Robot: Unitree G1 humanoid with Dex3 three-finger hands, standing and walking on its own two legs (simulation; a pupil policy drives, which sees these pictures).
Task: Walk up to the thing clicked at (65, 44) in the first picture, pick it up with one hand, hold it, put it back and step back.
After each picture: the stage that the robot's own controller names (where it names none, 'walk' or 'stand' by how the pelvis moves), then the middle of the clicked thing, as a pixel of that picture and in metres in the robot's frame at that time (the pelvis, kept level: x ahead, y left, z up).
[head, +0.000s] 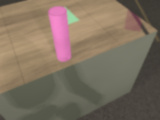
stand; (61, 36) +0.58 +0.13 +0.04
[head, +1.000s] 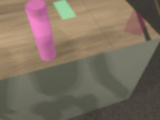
rise first; (43, 33) +0.53 +0.20 +0.07
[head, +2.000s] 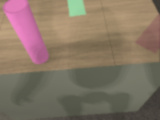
rise first; (30, 36) +0.48 +0.23 +0.08
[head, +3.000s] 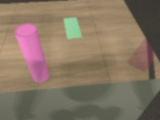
stand; (34, 56) +0.46 +0.22 +0.04
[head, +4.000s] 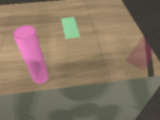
stand; (33, 58) +0.45 +0.22 +0.04
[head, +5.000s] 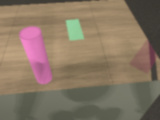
stand; (38, 58) +0.45 +0.21 +0.04
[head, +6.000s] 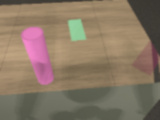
stand; (40, 59) +0.45 +0.20 +0.04
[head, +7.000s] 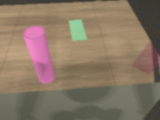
rise first; (41, 58) +0.46 +0.19 +0.04
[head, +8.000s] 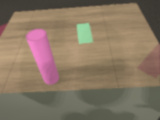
rise first; (44, 59) +0.46 +0.21 +0.04
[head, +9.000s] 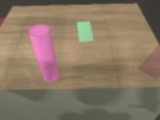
go down; (46, 56) +0.46 +0.19 +0.05
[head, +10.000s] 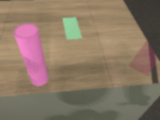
go down; (34, 58) +0.44 +0.19 +0.06
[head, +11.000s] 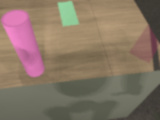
close in; (27, 48) +0.45 +0.19 +0.07
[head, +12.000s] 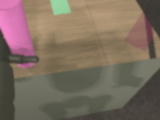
close; (18, 36) +0.46 +0.20 +0.10
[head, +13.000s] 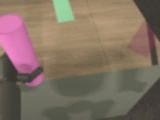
lift; (23, 56) +0.40 +0.19 +0.10
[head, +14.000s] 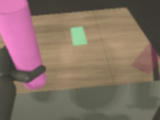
lift; (25, 51) +0.32 +0.17 +0.24
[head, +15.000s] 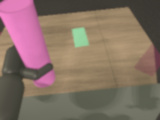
hold; (33, 49) +0.33 +0.15 +0.23
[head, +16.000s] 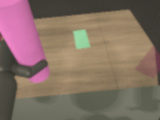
hold; (26, 45) +0.31 +0.16 +0.27
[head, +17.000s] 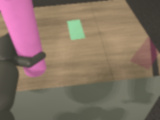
crouch; (26, 39) +0.38 +0.17 +0.22
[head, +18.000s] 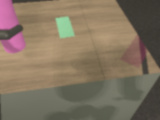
lower; (2, 13) +0.47 +0.23 +0.24
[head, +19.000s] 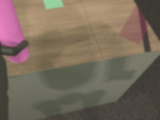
lower; (8, 28) +0.48 +0.20 +0.11
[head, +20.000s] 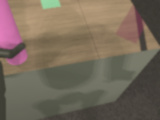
lower; (5, 31) +0.48 +0.21 +0.11
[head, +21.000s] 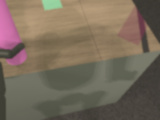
lower; (4, 31) +0.48 +0.21 +0.11
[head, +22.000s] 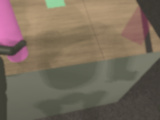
lower; (6, 28) +0.48 +0.21 +0.11
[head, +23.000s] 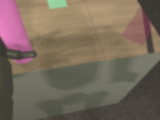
open; (12, 31) +0.47 +0.20 +0.11
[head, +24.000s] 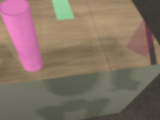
sink last; (25, 41) +0.46 +0.18 +0.09
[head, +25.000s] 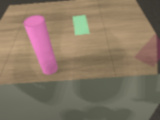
stand; (43, 48) +0.49 +0.21 +0.08
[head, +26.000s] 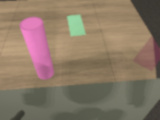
stand; (39, 52) +0.46 +0.19 +0.07
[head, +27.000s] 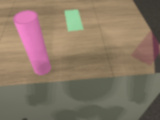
stand; (35, 47) +0.47 +0.20 +0.09
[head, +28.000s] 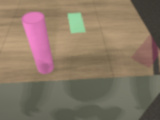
stand; (40, 46) +0.48 +0.20 +0.08
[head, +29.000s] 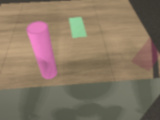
walk; (44, 53) +0.48 +0.19 +0.04
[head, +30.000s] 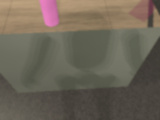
walk; out of the picture +0.69 +0.20 +0.06
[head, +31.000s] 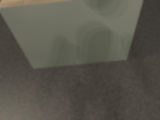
walk; out of the picture +1.03 +0.25 +0.06
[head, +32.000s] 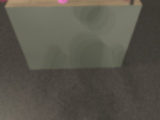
stand; out of the picture +1.09 +0.18 +0.05
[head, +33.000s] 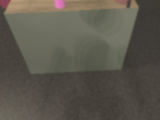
stand; out of the picture +1.08 +0.19 +0.04
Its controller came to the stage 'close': yes
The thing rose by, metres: 0.22
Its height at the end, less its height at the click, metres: +0.00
